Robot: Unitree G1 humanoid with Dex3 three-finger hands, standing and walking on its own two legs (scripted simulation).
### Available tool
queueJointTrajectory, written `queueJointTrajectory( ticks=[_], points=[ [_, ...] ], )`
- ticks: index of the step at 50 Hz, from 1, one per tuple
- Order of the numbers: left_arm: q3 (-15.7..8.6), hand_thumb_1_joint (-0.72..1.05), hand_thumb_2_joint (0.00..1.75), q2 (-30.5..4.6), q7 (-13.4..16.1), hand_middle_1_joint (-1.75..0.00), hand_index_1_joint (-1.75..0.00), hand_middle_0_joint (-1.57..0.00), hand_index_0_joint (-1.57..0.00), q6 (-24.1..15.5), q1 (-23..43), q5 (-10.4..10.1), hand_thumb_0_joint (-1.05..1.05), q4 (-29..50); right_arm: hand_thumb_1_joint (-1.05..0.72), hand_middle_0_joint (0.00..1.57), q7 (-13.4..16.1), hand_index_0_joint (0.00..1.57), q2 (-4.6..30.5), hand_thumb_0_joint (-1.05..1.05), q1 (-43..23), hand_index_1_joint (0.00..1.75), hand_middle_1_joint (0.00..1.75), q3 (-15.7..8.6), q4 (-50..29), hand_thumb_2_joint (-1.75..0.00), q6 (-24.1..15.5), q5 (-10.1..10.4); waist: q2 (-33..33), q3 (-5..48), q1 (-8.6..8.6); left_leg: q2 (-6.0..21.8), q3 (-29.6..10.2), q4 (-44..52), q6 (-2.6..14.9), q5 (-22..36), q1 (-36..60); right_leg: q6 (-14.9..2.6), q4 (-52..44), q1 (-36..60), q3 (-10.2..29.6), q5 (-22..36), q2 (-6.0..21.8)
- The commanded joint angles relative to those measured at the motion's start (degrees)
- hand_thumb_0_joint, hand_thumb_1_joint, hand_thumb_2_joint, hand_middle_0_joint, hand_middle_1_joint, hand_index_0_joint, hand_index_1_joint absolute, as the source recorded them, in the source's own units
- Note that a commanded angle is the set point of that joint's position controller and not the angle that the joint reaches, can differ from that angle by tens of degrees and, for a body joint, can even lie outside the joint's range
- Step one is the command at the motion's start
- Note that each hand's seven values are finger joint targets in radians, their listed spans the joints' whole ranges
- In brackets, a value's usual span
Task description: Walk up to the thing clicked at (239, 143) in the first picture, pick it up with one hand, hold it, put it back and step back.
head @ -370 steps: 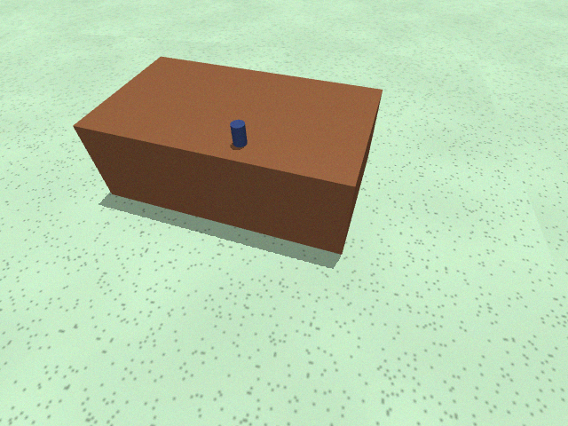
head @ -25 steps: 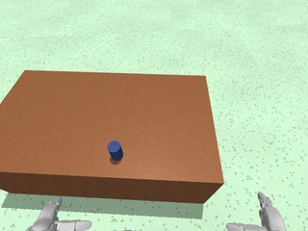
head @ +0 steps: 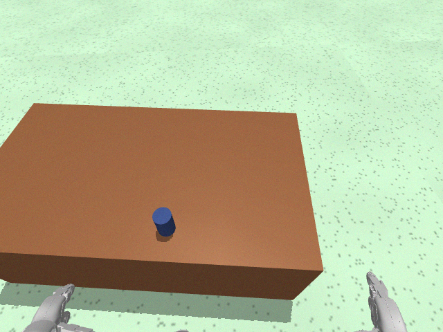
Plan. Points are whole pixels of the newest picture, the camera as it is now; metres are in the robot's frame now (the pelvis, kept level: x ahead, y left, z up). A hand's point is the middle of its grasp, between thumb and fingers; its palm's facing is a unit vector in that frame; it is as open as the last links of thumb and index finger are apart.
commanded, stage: go down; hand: left
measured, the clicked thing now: (164, 222) +0.45 +0.20 -0.29
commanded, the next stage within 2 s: none
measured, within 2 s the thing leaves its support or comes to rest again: neither
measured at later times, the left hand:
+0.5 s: hand (71, 322) +0.15 +0.30 -0.09, palm faces +0.12 -0.95 -0.30, open 17.6 cm
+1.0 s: hand (46, 249) +0.26 +0.35 -0.02, palm faces +0.18 -0.97 -0.17, open 17.5 cm
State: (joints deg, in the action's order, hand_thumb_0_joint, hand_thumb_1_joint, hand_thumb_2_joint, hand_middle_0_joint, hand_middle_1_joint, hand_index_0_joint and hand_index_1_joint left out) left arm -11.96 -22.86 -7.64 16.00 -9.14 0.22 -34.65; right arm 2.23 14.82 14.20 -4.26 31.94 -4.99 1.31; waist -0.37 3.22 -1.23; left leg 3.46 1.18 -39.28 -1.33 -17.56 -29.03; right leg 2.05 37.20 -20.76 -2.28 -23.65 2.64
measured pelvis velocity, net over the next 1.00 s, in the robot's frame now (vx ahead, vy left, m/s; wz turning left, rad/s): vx -0.02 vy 0.00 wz -0.02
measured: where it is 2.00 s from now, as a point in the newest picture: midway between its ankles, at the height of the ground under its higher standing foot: outside the picture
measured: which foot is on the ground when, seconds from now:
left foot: down 0.00-1.00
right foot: down 0.00-1.00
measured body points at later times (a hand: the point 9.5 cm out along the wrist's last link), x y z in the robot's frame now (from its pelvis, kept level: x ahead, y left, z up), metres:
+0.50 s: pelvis -0.01 +0.00 -0.01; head +0.02 +0.01 +0.44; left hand +0.14 +0.34 -0.07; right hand +0.14 -0.25 -0.07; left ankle +0.02 +0.13 -0.72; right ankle -0.06 -0.14 -0.72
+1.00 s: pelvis -0.02 +0.00 -0.02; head +0.02 +0.02 +0.43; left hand +0.25 +0.40 -0.01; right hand +0.12 -0.27 -0.07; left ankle +0.02 +0.13 -0.72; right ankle -0.06 -0.14 -0.72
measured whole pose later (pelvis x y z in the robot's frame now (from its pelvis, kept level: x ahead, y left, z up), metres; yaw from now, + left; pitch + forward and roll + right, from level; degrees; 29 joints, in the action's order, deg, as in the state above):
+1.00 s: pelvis -0.02 +0.00 -0.02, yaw -1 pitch +10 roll -1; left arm -27.3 -37.5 -24.0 3.8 11.2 -5.2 -49.7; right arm 4.3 15.8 20.6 -2.2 22.4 -9.4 1.5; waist 0.5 5.2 -2.4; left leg 4.5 1.0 -48.1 -1.3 -19.6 -38.5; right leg 1.9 46.9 -30.8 -1.5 -26.0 1.8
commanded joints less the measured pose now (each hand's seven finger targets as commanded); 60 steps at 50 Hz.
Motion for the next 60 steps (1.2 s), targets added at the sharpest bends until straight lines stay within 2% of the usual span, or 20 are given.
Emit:
queueJointTrajectory(
  ticks=[1,4,7,12,14,16,20,23,26,32,36,37,42,45,47,50,54,55,57,60],
  points=[
    [-5.27,-0.59,0.01,-13.76,-0.27,-0.05,-0.05,-0.09,-0.08,-1.94,1.88,0.31,0.0,9.4,0.48,0.05,0.59,0.05,9.39,0.0,-0.66,0.05,0.05,-4.12,-10.26,-0.06,-2.89,0.22,-2.2,10.05,-0.16,-2.67,0.53,3.05,1.76,17.66,12.03,-1.47,-4.13,-1.59,-0.48,21.11,-2.48],
    [-5.62,-0.58,0.02,-13.73,-0.57,-0.04,-0.05,-0.09,-0.08,-2.16,1.82,0.3,0.0,10.21,0.48,0.05,0.49,0.05,8.62,0.0,-0.18,0.05,0.05,-3.35,-11.53,-0.06,-3.02,0.04,-2.77,11.19,0.04,-2.31,0.14,2.02,1.9,20.44,12.43,-1.38,-3.09,-1.75,-0.54,22.85,-2.6],
    [-6.26,-0.6,0.01,-13.83,-0.52,-0.04,-0.05,-0.09,-0.08,-2.37,1.01,0.15,0.0,11.39,0.48,0.05,0.58,0.05,9.1,0.0,-0.07,0.05,0.05,-4.3,-13.22,-0.06,-3.23,0.04,-2.94,11.09,0.09,-2.22,0.09,2.07,1.64,18.43,11.66,-1.62,-2.83,-2.19,-0.61,20.52,-2.75],
    [-7.94,-0.61,0.01,-15.28,-0.83,-0.05,-0.06,-0.09,-0.08,-2.07,-0.59,-0.24,0.0,12.93,0.48,0.05,0.63,0.05,7.65,0.0,1.64,0.05,0.05,-2.72,-15.38,-0.06,-3.13,0.24,-3.55,8.69,0.31,-2.6,0.37,2.38,1.47,12.41,9.1,-1.79,-3.31,-3.58,-0.46,15.44,-2.55],
    [-6.82,-0.6,0.01,-13.35,-1.41,-0.05,-0.05,-0.09,-0.08,-1.79,-1.27,-0.56,0.0,13.09,0.49,0.05,0.58,0.05,7.28,0.0,3.05,0.05,0.05,-2.47,-16.37,-0.06,-3.11,0.22,-2.96,8.39,-0.09,-2.47,0.38,2.19,1.48,12.12,8.67,-1.72,-2.85,-4.05,-0.61,15.28,-2.74],
    [-8.64,-0.61,0.01,-16.33,-1.56,-0.05,-0.06,-0.09,-0.08,-1.82,0.27,-0.79,0.0,15.64,0.5,0.05,0.71,0.05,7.47,0.0,2.68,0.05,0.05,-2.24,-17.51,-0.05,-3.1,0.49,-4.39,7.7,0.17,-2.66,0.53,2.18,1.29,9.69,7.72,-1.85,-3.1,-5.23,-0.41,12.79,-2.57],
    [-8.4,-0.61,0.01,-14.55,-2.32,-0.05,-0.06,-0.08,-0.08,-1.82,-2.01,-1.31,0.0,15.96,0.5,0.05,0.74,0.05,5.72,0.0,4.78,0.05,0.05,-0.63,-19.86,-0.06,-3.13,0.5,-3.29,8.07,0.29,-2.43,0.33,1.4,1.27,9.56,7.05,-1.85,-2.15,-5.76,-0.6,12.28,-2.81],
    [-10.91,-0.61,0.02,-19.37,-2.62,-0.05,-0.06,-0.08,-0.07,-2.54,4.38,-1.38,0.0,19.67,0.49,0.05,1.22,0.05,6.62,0.0,4.92,0.05,0.05,-1.15,-20.64,-0.06,-3.42,0.46,-4.98,9.56,-0.61,-2.35,0.16,0.25,1.26,10.41,7.54,-1.76,-1.24,-6.73,-0.1,13.46,-2.52],
    [-11.7,-0.61,0.02,-20.67,-3.5,-0.04,-0.06,-0.09,-0.07,-3.91,11.64,-2.29,0.0,20.64,0.48,0.05,1.78,0.05,6.07,0.0,5.21,0.05,0.05,-0.67,-20.24,-0.06,-4.56,0.58,-5.76,9.65,-1.66,-2.17,-0.08,-0.64,1.54,8.33,7.24,-1.52,-0.44,-8.56,0.33,12.15,-2.25],
    [-15.61,-0.61,0.02,-26.95,-7.05,-0.05,-0.06,-0.08,-0.07,-6.62,18.34,-3.63,0.0,11.58,0.51,0.05,3.01,0.05,7.67,0.0,6.53,0.05,0.05,-1.73,-18.19,-0.05,-5.94,0.75,-5.79,10.0,-1.29,-2.44,-0.35,-1.58,1.75,5.14,5.56,-1.7,0.29,-10.7,0.56,8.43,-1.93],
    [-15.75,-0.61,0.01,-28.08,-10.64,-0.05,-0.05,-0.08,-0.08,-7.27,20.91,-4.6,0.0,5.31,0.52,0.05,2.49,0.05,6.77,0.0,4.0,0.05,0.05,0.22,-18.97,-0.05,-6.56,0.81,-5.96,10.85,0.24,-2.46,-0.38,-1.65,1.62,6.46,5.26,-1.89,0.91,-11.24,0.18,8.99,-2.2],
    [-15.97,-0.61,0.0,-27.84,-11.52,-0.05,-0.05,-0.08,-0.08,-7.42,19.8,-4.79,0.0,0.89,0.54,0.05,2.47,0.05,7.77,0.0,5.05,0.05,0.05,-0.85,-17.3,-0.05,-6.58,0.62,-5.8,9.93,0.14,-2.19,-0.67,-1.35,1.55,6.05,4.9,-2.03,1.21,-11.45,-0.26,8.41,-2.56],
    [-19.24,-0.57,0.02,-33.3,-14.2,-0.04,-0.04,-0.06,-0.06,-11.37,25.92,-5.81,0.0,-2.26,0.55,0.05,2.46,0.05,9.64,0.0,3.72,0.05,0.05,-2.24,-18.08,-0.05,-7.3,0.76,-4.75,12.03,0.88,-1.83,-0.93,-1.55,1.49,6.4,4.74,-2.21,1.47,-11.24,-0.16,8.13,-2.85],
    [-19.87,-0.55,0.03,-33.93,-15.6,-0.04,-0.03,-0.06,-0.06,-14.33,29.06,-5.9,0.0,-4.66,0.55,0.05,2.41,0.05,9.55,0.0,2.67,0.05,0.05,-1.81,-21.35,-0.05,-8.04,0.55,-4.08,14.85,0.39,-1.67,-0.94,-2.47,1.61,9.81,6.12,-2.02,2.5,-10.53,-0.08,11.26,-3.0],
    [-19.56,-0.54,0.03,-34.02,-16.6,-0.03,-0.03,-0.05,-0.06,-15.98,31.28,-6.07,0.0,-7.47,0.55,0.05,2.66,0.05,8.79,0.0,5.5,0.05,0.05,-1.71,-17.3,-0.05,-7.51,0.43,-5.36,13.96,-0.22,-1.67,-1.04,-2.44,1.69,9.01,6.1,-2.05,2.63,-12.2,-0.05,10.44,-2.95],
    [-21.91,-0.51,0.05,-39.17,-17.23,-0.03,-0.03,-0.05,-0.05,-18.34,36.72,-5.74,0.0,-4.1,0.56,0.05,3.23,0.05,10.83,0.0,3.32,0.05,0.05,-3.15,-18.76,-0.05,-8.19,0.07,-8.29,16.85,-0.39,-1.86,-0.7,-2.97,1.63,10.75,8.43,-1.97,2.52,-11.94,0.53,12.23,-2.55],
    [-21.54,-0.5,0.04,-37.75,-18.71,-0.02,-0.02,-0.05,-0.05,-19.77,36.31,-5.98,0.0,-9.67,0.55,0.05,3.36,0.05,9.28,0.0,5.02,0.05,0.05,-1.7,-15.43,-0.05,-7.97,-0.14,-6.66,15.15,-0.84,-2.09,-0.75,-3.15,2.11,9.78,7.2,-1.68,2.24,-13.0,0.65,11.66,-2.4],
    [-21.55,-0.5,0.03,-38.14,-18.93,-0.02,-0.02,-0.06,-0.05,-20.3,36.55,-5.95,0.0,-10.66,0.55,0.05,3.33,0.05,10.63,0.0,5.07,0.05,0.05,-3.07,-15.13,-0.05,-7.93,-0.28,-7.26,16.27,-0.96,-1.75,-1.16,-3.09,1.94,10.49,8.23,-1.88,2.61,-13.52,0.03,11.79,-2.83],
    [-23.08,-0.48,0.03,-41.54,-19.2,-0.01,-0.02,-0.05,-0.05,-21.07,39.32,-5.74,0.0,-8.68,0.56,0.05,3.39,0.05,10.89,0.0,3.47,0.05,0.05,-2.41,-17.17,-0.05,-7.97,-0.37,-8.66,18.21,-0.56,-1.62,-1.39,-2.97,1.77,10.77,9.41,-2.11,2.49,-13.62,-0.17,11.5,-2.82],
    [-22.18,-0.5,0.03,-39.41,-20.0,-0.02,-0.02,-0.06,-0.05,-21.52,40.01,-6.3,0.0,-10.94,0.56,0.05,3.57,0.05,9.5,0.0,3.72,0.05,0.05,-1.31,-15.51,-0.05,-7.8,-0.44,-7.45,16.4,-1.08,-1.83,-1.11,-3.28,2.06,10.9,8.05,-1.94,2.35,-13.84,0.12,12.17,-2.68]
  ],
)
